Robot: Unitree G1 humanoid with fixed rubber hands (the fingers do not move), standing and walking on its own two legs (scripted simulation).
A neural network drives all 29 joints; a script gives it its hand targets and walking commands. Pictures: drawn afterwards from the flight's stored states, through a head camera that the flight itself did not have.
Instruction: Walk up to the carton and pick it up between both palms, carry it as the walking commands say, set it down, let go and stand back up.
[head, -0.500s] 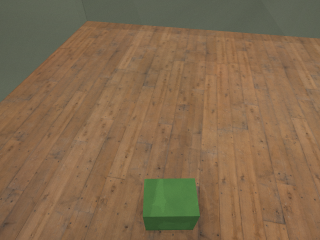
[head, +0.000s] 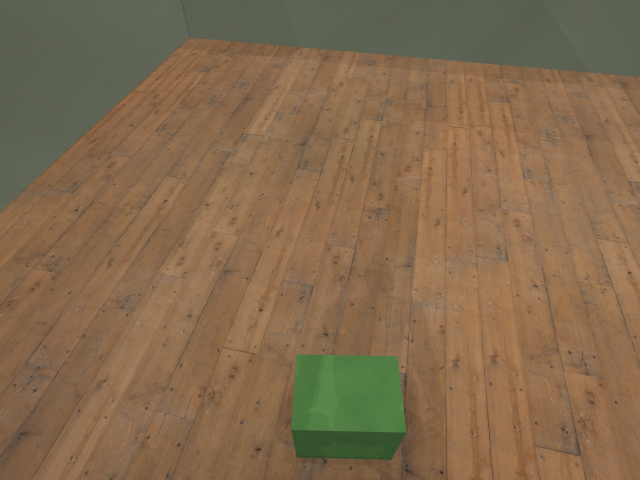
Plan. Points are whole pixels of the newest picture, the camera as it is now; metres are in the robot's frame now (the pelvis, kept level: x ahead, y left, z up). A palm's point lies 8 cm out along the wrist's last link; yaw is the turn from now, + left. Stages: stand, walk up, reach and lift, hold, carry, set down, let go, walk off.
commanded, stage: walk up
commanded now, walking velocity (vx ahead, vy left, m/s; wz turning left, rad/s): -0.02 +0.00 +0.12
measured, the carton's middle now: (345, 408) +0.43 -0.05 -0.64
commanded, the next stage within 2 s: stand in 0.22 s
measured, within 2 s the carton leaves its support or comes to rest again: neither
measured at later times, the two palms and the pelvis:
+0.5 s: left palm out of the picture +0.01 +0.24 -0.14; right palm out of the picture +0.05 -0.23 -0.14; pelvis +0.00 +0.00 -0.01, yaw +0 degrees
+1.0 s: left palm out of the picture +0.16 +0.21 -0.16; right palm out of the picture +0.17 -0.24 -0.17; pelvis -0.02 +0.00 -0.05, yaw -5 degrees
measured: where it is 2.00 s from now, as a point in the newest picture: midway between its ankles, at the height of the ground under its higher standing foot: outside the picture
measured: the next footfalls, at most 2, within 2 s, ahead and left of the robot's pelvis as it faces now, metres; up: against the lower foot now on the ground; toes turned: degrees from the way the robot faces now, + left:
none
